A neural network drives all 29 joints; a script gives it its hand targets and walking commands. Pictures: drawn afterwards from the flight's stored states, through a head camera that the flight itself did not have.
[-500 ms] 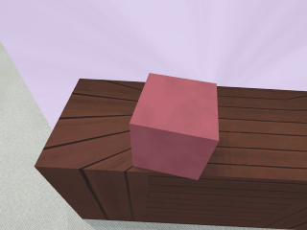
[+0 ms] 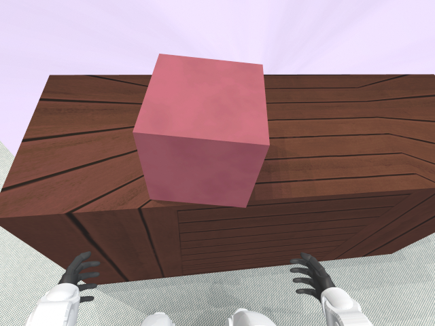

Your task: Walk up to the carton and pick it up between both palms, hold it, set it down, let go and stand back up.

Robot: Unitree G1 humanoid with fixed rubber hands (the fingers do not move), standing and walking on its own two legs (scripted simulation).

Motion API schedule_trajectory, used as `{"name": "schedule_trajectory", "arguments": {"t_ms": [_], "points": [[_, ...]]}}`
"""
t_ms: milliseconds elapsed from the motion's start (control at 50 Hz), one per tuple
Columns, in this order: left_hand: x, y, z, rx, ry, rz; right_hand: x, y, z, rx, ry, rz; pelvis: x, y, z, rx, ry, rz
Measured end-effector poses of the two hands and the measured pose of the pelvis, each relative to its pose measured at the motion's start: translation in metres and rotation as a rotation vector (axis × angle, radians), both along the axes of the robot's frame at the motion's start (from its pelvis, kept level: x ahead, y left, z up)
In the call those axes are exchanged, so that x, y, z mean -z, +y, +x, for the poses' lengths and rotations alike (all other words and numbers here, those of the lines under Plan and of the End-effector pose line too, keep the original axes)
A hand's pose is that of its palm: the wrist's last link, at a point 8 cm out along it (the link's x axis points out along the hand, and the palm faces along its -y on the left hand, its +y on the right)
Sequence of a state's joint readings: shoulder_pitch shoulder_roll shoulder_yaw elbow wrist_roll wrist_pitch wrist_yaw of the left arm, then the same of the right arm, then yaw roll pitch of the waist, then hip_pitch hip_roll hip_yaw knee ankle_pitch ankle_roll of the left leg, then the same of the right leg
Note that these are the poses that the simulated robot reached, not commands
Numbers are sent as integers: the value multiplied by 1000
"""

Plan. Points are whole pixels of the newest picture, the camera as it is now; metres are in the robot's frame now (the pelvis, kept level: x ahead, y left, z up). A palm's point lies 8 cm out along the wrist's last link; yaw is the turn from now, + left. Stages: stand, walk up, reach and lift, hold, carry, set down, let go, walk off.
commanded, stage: reach and lift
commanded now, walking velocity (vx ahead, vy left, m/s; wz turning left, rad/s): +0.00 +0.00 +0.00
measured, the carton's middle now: (204, 134) +0.49 +0.02 +0.04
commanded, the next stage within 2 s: none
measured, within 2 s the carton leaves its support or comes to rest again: neither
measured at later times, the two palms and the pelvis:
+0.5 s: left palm out of the picture +0.13 +0.27 -0.06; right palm (314, 305) +0.17 -0.19 -0.06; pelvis -0.01 -0.01 +0.02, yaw +0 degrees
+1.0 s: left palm (56, 293) +0.19 +0.26 -0.03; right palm (312, 279) +0.21 -0.18 -0.03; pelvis +0.04 +0.04 +0.04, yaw -2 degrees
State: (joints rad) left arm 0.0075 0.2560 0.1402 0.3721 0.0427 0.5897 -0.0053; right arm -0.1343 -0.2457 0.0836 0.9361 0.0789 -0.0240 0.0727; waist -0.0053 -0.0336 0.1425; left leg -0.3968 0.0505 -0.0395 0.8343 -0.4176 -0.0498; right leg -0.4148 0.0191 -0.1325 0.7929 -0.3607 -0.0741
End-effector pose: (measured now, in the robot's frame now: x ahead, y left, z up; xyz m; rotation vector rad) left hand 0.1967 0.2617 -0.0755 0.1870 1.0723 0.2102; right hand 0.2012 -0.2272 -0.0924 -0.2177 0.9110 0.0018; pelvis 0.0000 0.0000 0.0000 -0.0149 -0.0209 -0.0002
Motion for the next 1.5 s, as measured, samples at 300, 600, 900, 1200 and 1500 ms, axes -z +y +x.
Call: {"name": "schedule_trajectory", "arguments": {"t_ms": [300, 600, 900, 1200, 1500], "points": [[16, -9, -93, -127, 116, -19, -11, 9, -59, 28, 17, -13, -13, -26, -17, 5, 3, 29], [-24, 9, -58, -35, -107, -38, -43, 38, -31, 66, -156, 13, -26, 2, -4, 2, -54, 11], [-34, 2, -26, -3, -255, -77, -62, 43, -3, 70, -242, 41, -38, 32, 29, 27, -13, 4], [-53, -1, 12, 37, -443, -86, -76, 39, 16, 117, -364, 60, -42, 38, 60, 34, -23, -10], [-72, -6, 36, 87, -615, -95, -90, 40, 29, 150, -506, 117, -39, 32, 53, 36, -36, -2]]}}
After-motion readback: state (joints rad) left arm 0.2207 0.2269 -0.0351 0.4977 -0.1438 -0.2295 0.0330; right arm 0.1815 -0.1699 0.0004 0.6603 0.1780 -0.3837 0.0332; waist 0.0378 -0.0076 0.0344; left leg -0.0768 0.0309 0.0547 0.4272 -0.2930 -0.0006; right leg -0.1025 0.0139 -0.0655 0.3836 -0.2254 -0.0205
